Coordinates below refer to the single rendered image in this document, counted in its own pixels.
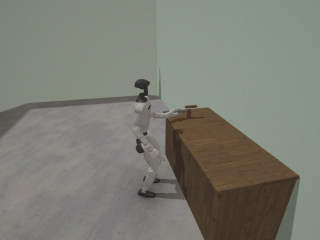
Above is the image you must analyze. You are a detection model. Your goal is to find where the humanoid robot torso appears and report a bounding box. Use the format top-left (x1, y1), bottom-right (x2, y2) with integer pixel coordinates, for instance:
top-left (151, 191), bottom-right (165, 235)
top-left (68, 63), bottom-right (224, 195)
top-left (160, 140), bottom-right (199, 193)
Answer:
top-left (134, 97), bottom-right (151, 144)

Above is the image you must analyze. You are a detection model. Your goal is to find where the robot right forearm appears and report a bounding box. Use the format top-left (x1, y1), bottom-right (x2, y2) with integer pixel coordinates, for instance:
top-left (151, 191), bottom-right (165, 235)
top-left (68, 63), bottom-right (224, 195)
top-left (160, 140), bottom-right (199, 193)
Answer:
top-left (133, 127), bottom-right (154, 151)

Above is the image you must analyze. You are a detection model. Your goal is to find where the robot left upper arm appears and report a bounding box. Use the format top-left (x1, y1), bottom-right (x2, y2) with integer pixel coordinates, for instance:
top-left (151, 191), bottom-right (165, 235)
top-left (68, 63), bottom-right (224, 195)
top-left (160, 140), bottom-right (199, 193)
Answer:
top-left (144, 96), bottom-right (154, 118)

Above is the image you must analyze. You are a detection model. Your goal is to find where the right robot hand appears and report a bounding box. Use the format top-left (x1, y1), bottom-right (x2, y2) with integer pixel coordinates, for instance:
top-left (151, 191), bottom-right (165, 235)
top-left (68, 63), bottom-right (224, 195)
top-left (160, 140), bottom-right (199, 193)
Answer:
top-left (149, 148), bottom-right (166, 165)

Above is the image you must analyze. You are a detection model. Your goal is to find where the robot left forearm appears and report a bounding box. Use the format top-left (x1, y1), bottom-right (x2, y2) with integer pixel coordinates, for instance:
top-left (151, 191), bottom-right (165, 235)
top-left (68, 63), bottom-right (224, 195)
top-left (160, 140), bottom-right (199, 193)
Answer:
top-left (152, 111), bottom-right (171, 119)

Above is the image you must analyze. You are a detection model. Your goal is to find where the left robot thigh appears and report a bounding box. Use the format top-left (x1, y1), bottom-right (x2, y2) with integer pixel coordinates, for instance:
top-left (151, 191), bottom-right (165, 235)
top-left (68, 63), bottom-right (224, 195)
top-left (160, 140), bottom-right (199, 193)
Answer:
top-left (148, 131), bottom-right (161, 161)

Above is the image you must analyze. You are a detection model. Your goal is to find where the counter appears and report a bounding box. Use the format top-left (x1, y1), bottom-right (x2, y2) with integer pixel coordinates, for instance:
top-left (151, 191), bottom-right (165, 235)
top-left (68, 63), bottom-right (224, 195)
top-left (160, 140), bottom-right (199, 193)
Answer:
top-left (163, 105), bottom-right (300, 240)

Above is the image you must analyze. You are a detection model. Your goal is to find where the left robot hand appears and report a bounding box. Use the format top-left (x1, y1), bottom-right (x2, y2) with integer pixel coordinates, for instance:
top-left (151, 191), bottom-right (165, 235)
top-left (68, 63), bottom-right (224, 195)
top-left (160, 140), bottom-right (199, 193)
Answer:
top-left (169, 108), bottom-right (181, 117)

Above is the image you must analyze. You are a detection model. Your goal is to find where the robot right upper arm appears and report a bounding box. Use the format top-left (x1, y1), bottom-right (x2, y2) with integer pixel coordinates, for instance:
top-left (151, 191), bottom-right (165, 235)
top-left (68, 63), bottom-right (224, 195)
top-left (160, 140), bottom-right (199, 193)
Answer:
top-left (132, 103), bottom-right (144, 131)

